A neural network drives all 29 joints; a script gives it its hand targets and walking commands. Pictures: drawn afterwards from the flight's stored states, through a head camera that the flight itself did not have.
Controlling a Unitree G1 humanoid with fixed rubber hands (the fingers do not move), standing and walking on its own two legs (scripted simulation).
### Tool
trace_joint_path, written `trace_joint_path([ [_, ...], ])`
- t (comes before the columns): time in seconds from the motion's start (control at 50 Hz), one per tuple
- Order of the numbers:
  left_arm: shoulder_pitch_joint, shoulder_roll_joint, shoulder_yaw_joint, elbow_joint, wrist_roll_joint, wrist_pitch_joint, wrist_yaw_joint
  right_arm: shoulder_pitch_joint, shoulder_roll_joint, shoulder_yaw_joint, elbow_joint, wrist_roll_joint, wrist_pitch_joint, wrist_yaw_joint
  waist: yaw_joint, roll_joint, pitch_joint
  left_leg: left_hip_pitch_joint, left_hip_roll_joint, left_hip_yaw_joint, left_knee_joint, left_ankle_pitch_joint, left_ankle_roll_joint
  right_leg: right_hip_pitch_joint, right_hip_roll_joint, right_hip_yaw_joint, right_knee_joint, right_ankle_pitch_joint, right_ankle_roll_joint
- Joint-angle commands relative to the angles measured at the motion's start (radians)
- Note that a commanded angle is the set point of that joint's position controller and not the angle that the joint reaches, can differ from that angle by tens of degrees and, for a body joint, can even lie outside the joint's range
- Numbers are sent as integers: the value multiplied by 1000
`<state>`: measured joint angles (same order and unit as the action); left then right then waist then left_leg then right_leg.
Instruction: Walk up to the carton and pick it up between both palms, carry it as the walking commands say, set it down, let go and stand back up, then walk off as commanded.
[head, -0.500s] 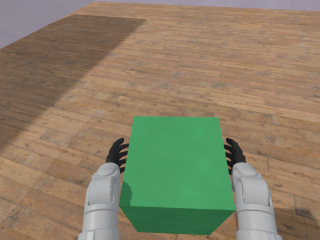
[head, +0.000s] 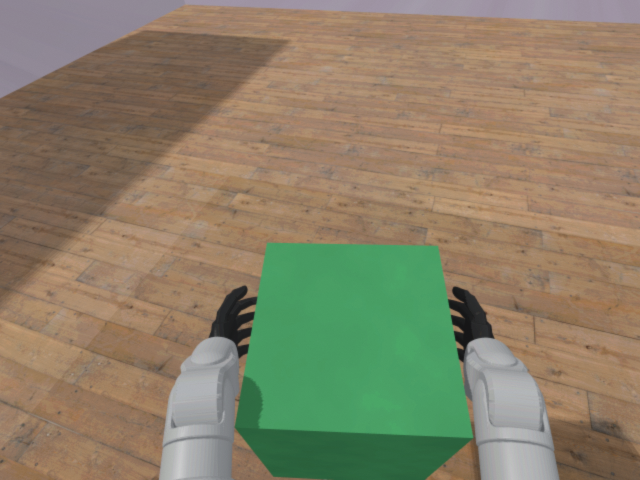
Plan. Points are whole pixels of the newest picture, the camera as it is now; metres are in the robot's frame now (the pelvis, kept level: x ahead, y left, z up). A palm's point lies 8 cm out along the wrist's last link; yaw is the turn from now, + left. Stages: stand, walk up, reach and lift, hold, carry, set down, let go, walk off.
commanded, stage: hold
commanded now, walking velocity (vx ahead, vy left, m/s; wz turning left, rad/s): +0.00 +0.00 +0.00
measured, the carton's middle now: (348, 371) +0.28 +0.00 -0.04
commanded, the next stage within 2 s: carry in 0.82 s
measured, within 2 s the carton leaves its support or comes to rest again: neither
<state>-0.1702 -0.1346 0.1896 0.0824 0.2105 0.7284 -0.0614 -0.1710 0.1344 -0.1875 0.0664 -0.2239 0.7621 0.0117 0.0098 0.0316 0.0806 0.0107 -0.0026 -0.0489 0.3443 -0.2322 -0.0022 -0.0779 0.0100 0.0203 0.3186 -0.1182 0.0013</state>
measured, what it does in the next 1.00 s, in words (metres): lifts its right foot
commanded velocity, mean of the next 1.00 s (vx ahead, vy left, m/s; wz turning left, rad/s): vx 0.00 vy -0.07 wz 0.00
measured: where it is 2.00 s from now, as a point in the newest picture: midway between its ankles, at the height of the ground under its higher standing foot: outside the picture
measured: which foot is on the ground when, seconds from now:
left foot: down 0.00-1.00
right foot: down 0.00-0.90, up 0.92-1.00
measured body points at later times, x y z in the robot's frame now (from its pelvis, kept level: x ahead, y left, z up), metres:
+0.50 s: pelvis -0.01 +0.00 +0.00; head -0.03 -0.01 +0.45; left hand +0.28 +0.16 +0.04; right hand +0.28 -0.16 +0.03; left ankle -0.02 +0.12 -0.75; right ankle +0.04 -0.12 -0.75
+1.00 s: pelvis -0.01 -0.02 -0.02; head -0.03 -0.02 +0.43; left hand +0.29 +0.13 +0.05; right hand +0.28 -0.19 +0.05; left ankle -0.02 +0.12 -0.75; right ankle +0.01 -0.13 -0.71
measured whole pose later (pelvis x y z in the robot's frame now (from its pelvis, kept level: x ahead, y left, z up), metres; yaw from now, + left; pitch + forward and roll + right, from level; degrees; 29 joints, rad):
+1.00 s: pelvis -0.01 -0.02 -0.02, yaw -3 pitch +1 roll -1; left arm -0.16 -0.10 0.15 -0.07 0.12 0.89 -0.01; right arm -0.16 0.13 -0.15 -0.07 -0.16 0.89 -0.03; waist 0.03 0.00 -0.10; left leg -0.27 0.05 -0.02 0.58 -0.34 -0.03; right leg -0.48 0.01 -0.03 0.90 -0.43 0.01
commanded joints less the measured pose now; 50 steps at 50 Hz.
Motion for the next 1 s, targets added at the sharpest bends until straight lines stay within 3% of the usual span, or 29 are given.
trace_joint_path([
  [0.0,-401,-717,-506,-54,-165,-15,-130,-417,725,551,-89,202,-34,164,-1,-16,-235,-152,-77,-33,-75,172,19,232,85,43,9,159,-7],
  [0.78,-428,-728,-512,-34,-165,-16,-146,-434,768,556,-67,206,-26,165,0,-23,-222,-204,-76,-31,-72,79,30,239,76,42,16,98,-3],
  [0.8,-457,-758,-563,-63,-200,-4,-151,-486,763,568,-51,211,-20,175,-8,-108,-329,-150,92,35,92,-28,7,-19,-139,54,83,106,-32],
  [0.82,-479,-752,-571,-74,-221,7,-153,-457,764,574,-38,222,-14,179,-12,-137,-358,-140,102,-1,129,-34,3,-92,-121,74,106,52,-36],
  [0.84,-485,-758,-594,-91,-238,20,-154,-455,765,581,-55,234,-8,180,-15,-104,-341,-185,152,-46,121,-37,12,-168,-112,54,166,45,-30],
  [0.86,-483,-769,-618,-120,-254,39,-153,-456,763,592,-86,246,5,179,-19,-20,-335,-187,219,-130,89,-27,38,-251,-90,28,262,52,-14],
  [0.88,-499,-784,-651,-157,-280,65,-150,-461,763,604,-122,261,24,174,-23,85,-327,-169,306,-239,54,37,87,-357,-57,3,372,-7,1],
  [0.9,-505,-781,-670,-183,-306,94,-147,-462,755,617,-145,275,49,166,-18,188,-336,-187,406,-336,23,184,158,-426,-37,-15,526,-257,8],
  [0.92,-513,-774,-703,-210,-337,124,-146,-467,754,642,-194,301,78,160,-13,199,-341,-199,457,-376,14,299,217,-484,-32,-13,675,-405,9],
  [0.94,-505,-779,-726,-225,-362,155,-147,-475,759,662,-240,330,110,156,-5,150,-346,-190,453,-351,30,333,228,-524,-53,13,726,-410,11],
  [0.96,-504,-788,-742,-244,-382,187,-147,-488,770,684,-275,353,143,153,-1,123,-348,-188,422,-287,52,359,203,-532,-66,12,702,-382,17],
  [0.98,-517,-792,-755,-273,-407,218,-146,-492,777,703,-302,373,176,153,-5,140,-349,-184,393,-234,75,413,176,-528,-64,-5,654,-355,23],
])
